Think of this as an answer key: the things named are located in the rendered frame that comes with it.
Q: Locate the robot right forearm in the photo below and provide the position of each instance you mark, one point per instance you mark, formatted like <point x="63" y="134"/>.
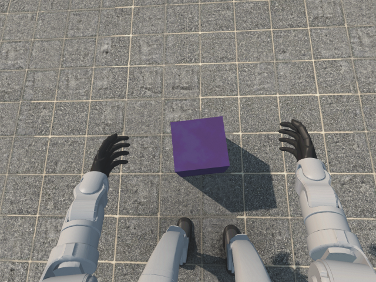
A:
<point x="329" y="235"/>

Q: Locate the carton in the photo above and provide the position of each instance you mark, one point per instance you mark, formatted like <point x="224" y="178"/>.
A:
<point x="199" y="146"/>

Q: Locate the right robot upper arm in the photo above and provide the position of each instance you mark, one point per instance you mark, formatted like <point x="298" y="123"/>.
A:
<point x="324" y="270"/>

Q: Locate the robot left forearm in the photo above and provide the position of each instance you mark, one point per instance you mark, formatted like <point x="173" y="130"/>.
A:
<point x="77" y="248"/>

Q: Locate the robot left foot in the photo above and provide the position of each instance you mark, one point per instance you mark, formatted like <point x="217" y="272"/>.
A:
<point x="186" y="225"/>

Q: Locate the left robot hand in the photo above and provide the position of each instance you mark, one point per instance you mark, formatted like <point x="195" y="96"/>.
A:
<point x="103" y="161"/>

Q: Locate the robot right thigh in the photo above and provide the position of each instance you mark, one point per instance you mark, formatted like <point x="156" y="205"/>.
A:
<point x="244" y="260"/>

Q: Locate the right robot hand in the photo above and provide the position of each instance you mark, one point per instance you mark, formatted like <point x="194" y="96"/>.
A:
<point x="304" y="147"/>

